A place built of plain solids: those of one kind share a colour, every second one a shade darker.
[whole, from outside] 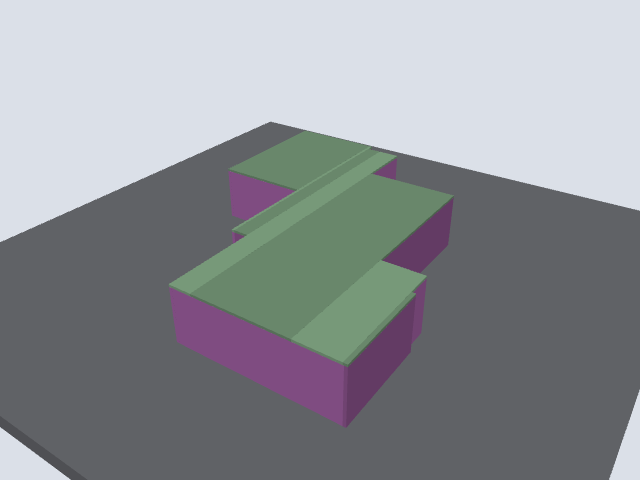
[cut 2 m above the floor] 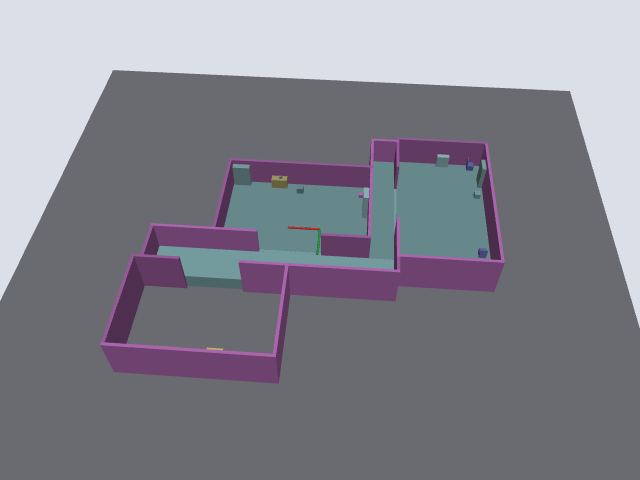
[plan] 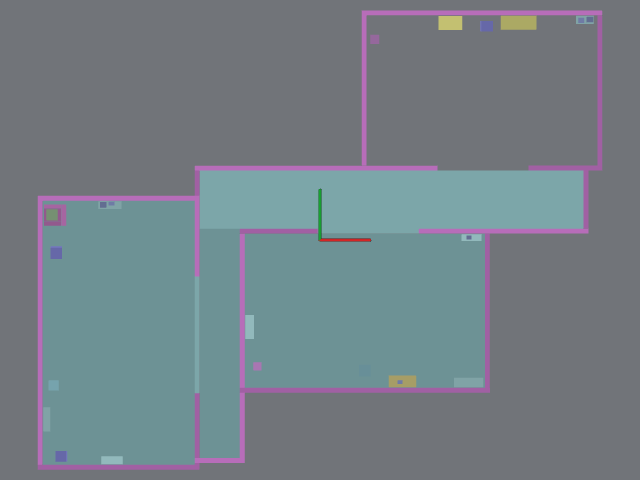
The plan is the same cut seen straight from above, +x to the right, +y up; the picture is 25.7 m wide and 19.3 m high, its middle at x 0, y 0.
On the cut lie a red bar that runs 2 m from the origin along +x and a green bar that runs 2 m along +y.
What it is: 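A storey of a split-level house; a hall and three lower rooms open beside it; the rooms' floors lie 1.05 m, 0.174 m and not at all below the hall's; a bare drop, one riser, a flush line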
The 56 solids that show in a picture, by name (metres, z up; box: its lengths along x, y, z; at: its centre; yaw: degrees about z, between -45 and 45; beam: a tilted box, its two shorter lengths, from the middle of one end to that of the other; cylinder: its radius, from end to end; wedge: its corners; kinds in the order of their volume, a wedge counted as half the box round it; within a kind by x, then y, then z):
{
 "floor_1": {"box": [6.11, 10.62, 0.93], "at": [-8.1, -3.73, 0.41]},
 "floor_2": {"box": [0.2, 4.69, 0.93], "at": [-4.94, -3.81, 0.41]},
 "floor_3": {"box": [1.61, 9.22, 1.1], "at": [-4.03, -4.16, 0.5]},
 "floor_4": {"box": [9.66, 6.2, 1.1], "at": [1.8, -2.84, 0.5]},
 "floor_5": {"box": [4.06, 0.2, 1.1], "at": [1.94, 0.36, 0.5]},
 "floor_6": {"box": [15.44, 2.34, 1.1], "at": [2.88, 1.62, 0.5]},
 "wall_1": {"box": [0.2, 10.62, 3.73], "at": [-11.25, -3.73, 1.81]},
 "wall_2": {"box": [6.51, 0.2, 3.73], "at": [-8.1, -9.14, 1.81]},
 "wall_3": {"box": [6.51, 0.2, 3.73], "at": [-8.1, 1.68, 1.81]},
 "wall_4": {"box": [0.2, 2.61, 3.73], "at": [-4.94, -7.46, 1.81]},
 "wall_5": {"box": [0.2, 3.05, 3.73], "at": [-4.94, 0.06, 1.81]},
 "wall_6": {"box": [0.2, 1.01, 3.73], "at": [-4.94, 2.29, 1.81]},
 "wall_7": {"box": [2.01, 0.2, 3.73], "at": [-4.03, -8.87, 1.81]},
 "wall_8": {"box": [0.2, 2.62, 3.73], "at": [-3.13, -7.46, 1.81]},
 "wall_9": {"box": [0.2, 6.2, 3.73], "at": [-3.13, -2.84, 1.81]},
 "wall_10": {"box": [3.14, 0.2, 3.73], "at": [-1.66, 0.36, 1.81]},
 "wall_11": {"box": [9.76, 0.2, 3.73], "at": [-0.16, 2.89, 1.81]},
 "wall_12": {"box": [0.2, 6.04, 3.73], "at": [1.78, 6.01, 1.81]},
 "wall_13": {"box": [10.06, 0.2, 3.73], "at": [1.8, -6.04, 1.81]},
 "wall_14": {"box": [9.68, 0.2, 3.73], "at": [6.51, 9.13, 1.81]},
 "wall_15": {"box": [0.2, 6.2, 3.73], "at": [6.73, -2.84, 1.81]},
 "wall_16": {"box": [6.83, 0.2, 3.73], "at": [7.38, 0.36, 1.81]},
 "wall_17": {"box": [2.97, 0.2, 3.73], "at": [9.87, 2.89, 1.81]},
 "wall_18": {"box": [0.2, 2.34, 3.73], "at": [10.7, 1.62, 1.81]},
 "wall_19": {"box": [0.2, 6.04, 3.73], "at": [11.25, 6.01, 1.81]},
 "roof_1": {"box": [6.51, 0.27, 0.16], "at": [-8.1, -9.1, 3.76]},
 "roof_2": {"box": [8.32, 2.82, 0.16], "at": [-7.19, -7.56, 3.76]},
 "roof_3": {"box": [18.18, 6.4, 0.16], "at": [-2.26, -2.94, 3.76]},
 "roof_4": {"box": [22.15, 1.53, 0.16], "at": [-0.28, 1.02, 3.76]},
 "roof_5": {"box": [15.84, 1.01, 0.16], "at": [2.88, 2.29, 3.76]},
 "roof_6": {"box": [16.39, 0.2, 0.16], "at": [3.16, 2.89, 3.76]},
 "roof_7": {"box": [9.68, 6.24, 0.16], "at": [6.51, 6.11, 3.76]},
 "case_1": {"box": [0.29, 0.98, 1.84], "at": [-10.99, -7.21, 1.8]},
 "case_2": {"box": [0.93, 0.32, 0.91], "at": [-8.45, 1.4, 1.33]},
 "case_3": {"box": [0.87, 0.32, 0.97], "at": [-8.37, -8.85, 1.36]},
 "case_4": {"box": [0.36, 0.97, 2.03], "at": [-2.83, -3.5, 2.07]},
 "case_5": {"box": [1.18, 0.38, 1.68], "at": [5.97, -5.73, 1.89]},
 "case_6": {"box": [0.8, 0.28, 1.0], "at": [6.09, 0.1, 1.55]},
 "case_7": {"box": [0.72, 0.33, 1.04], "at": [10.65, 8.85, 0.47]},
 "wardrobe_1": {"box": [0.95, 0.57, 2.25], "at": [5.24, 8.73, 1.07]},
 "wardrobe_2": {"box": [1.44, 0.57, 2.08], "at": [7.99, 8.73, 0.99]},
 "armchair_1": {"box": [0.69, 0.16, 0.58], "at": [-10.75, 0.65, 1.17]},
 "armchair_2": {"box": [0.69, 0.54, 0.41], "at": [-10.75, 1.0, 1.08]},
 "armchair_3": {"box": [0.69, 0.16, 0.58], "at": [-10.75, 1.35, 1.17]},
 "armchair_4": {"box": [0.21, 0.86, 0.9], "at": [-10.3, 1.0, 1.33]},
 "sideboard_1": {"box": [1.1, 0.48, 0.76], "at": [3.32, -5.68, 1.43]},
 "chair_1": {"box": [0.47, 0.45, 0.41], "at": [-10.61, -0.54, 1.08]},
 "chair_2": {"box": [0.47, 0.06, 0.77], "at": [-10.61, -0.28, 1.27]},
 "chair_3": {"box": [0.44, 0.43, 0.43], "at": [-10.42, -8.7, 1.1]},
 "chair_4": {"box": [0.47, 0.43, 0.52], "at": [6.72, 8.59, 0.21]},
 "pouf_1": {"box": [0.42, 0.42, 0.39], "at": [-10.71, -5.84, 1.07]},
 "pouf_2": {"box": [0.47, 0.47, 0.46], "at": [1.8, -5.25, 1.28]},
 "basket_1": {"box": [0.34, 0.34, 0.27], "at": [-2.52, -5.08, 1.19]},
 "basket_2": {"box": [0.37, 0.37, 0.44], "at": [2.2, 8.07, 0.17]},
 "cushion_1": {"box": [0.46, 0.46, 0.13], "at": [-10.78, 1.01, 1.35]},
 "books_1": {"box": [0.27, 0.23, 0.19], "at": [-8.71, 1.41, 1.88]}
}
